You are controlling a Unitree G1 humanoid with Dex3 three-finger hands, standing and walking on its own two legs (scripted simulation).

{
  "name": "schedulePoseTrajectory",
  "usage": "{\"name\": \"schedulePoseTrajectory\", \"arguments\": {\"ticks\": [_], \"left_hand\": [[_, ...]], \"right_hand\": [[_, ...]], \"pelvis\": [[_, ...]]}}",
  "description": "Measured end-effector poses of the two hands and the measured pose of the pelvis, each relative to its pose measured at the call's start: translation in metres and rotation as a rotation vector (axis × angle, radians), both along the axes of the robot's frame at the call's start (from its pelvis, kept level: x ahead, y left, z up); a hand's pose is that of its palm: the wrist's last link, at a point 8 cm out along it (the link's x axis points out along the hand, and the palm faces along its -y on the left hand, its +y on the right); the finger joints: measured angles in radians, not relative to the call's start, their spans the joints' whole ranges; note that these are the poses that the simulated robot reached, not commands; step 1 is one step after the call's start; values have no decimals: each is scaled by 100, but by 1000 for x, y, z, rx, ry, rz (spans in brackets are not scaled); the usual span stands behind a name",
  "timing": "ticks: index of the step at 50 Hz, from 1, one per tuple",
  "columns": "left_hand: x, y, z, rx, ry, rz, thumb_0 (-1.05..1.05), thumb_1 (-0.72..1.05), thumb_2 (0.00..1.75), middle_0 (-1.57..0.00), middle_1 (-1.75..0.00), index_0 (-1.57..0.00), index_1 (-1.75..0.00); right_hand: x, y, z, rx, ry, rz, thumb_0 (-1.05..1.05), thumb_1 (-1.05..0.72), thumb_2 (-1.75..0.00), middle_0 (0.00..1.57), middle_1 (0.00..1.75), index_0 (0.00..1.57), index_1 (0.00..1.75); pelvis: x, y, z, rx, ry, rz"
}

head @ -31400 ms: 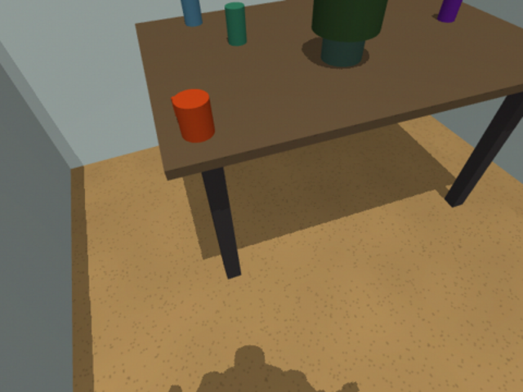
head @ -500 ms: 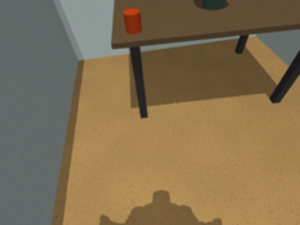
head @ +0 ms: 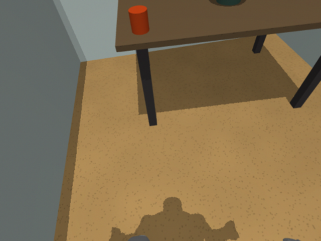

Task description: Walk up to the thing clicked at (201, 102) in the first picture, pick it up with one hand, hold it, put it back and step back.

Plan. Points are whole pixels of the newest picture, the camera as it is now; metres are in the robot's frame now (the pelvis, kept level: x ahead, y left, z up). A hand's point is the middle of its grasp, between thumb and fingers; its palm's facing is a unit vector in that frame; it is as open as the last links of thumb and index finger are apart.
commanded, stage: step back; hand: left
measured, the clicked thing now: (137, 19) +1.08 +0.16 +0.03
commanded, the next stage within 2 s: stand in 0.28 s
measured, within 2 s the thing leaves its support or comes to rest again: neither
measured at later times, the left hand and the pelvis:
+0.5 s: hand out of the picture +0.12 +0.27 -0.14, palm faces -0.07 -0.94 -0.34, open 7.4 cm; pelvis +0.02 +0.02 +0.02, yaw -3 degrees
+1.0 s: hand out of the picture +0.11 +0.28 -0.13, palm faces -0.09 -0.94 -0.34, open 7.4 cm; pelvis +0.02 +0.03 +0.02, yaw -3 degrees
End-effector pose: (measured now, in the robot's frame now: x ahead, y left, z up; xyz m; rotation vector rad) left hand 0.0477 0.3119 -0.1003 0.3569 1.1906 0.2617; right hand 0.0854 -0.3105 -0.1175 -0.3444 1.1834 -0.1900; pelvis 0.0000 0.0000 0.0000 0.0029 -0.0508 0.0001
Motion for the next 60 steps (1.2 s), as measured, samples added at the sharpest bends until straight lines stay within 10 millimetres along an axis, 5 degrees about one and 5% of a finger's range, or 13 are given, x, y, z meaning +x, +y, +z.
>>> {"name": "schedulePoseTrajectory", "arguments": {"ticks": [15, 30, 44, 60], "left_hand": [[43, 12, -6, -31, 25, -56, 1, 90, 90, -21, -30, -21, -30], [76, 3, 3, -76, -4, -96, 1, 90, 90, -21, -30, -21, -30], [67, 9, 4, -71, 26, -95, 1, 90, 90, -21, -30, -21, -30], [52, 12, 1, -73, 62, -81, 1, 90, 90, -21, -30, -21, -30]], "right_hand": [[37, 38, 10, 51, -59, -33, 1, -90, -90, 20, 30, 21, 30], [13, 33, 25, 29, -16, -90, 1, -90, -90, 20, 30, 21, 30], [-10, 37, 22, 31, 29, -112, 1, -90, -90, 20, 30, 20, 30], [-5, 42, 22, 37, 33, -97, 1, -90, -90, 20, 30, 21, 30]], "pelvis": [[16, 17, 7, -13, 17, -52], [25, 24, 21, -5, 1, -52], [23, 28, 23, -4, 5, -52], [24, 29, 23, -5, 9, -51]]}}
